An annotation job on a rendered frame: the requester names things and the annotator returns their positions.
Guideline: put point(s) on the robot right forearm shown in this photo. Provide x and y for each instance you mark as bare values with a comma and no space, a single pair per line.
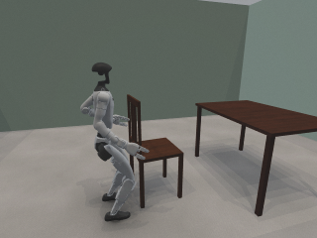
110,136

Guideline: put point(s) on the robot right hand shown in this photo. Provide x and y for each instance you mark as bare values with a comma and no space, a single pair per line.
133,148

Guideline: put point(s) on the robot left shin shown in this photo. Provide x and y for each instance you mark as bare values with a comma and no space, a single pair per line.
116,182

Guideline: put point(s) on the right robot upper arm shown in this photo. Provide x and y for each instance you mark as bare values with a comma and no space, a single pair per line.
103,99

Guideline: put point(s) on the chair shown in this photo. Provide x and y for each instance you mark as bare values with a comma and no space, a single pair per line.
159,149

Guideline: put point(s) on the robot left forearm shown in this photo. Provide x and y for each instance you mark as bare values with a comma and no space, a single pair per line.
91,112

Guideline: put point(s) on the table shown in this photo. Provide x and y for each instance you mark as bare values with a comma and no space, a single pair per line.
269,120

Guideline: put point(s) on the humanoid robot torso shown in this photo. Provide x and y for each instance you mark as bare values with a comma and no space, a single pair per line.
107,119

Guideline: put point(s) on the robot left hand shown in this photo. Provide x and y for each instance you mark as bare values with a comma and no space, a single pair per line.
117,118

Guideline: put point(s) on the left robot upper arm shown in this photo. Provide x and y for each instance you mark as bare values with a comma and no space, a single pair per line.
85,109

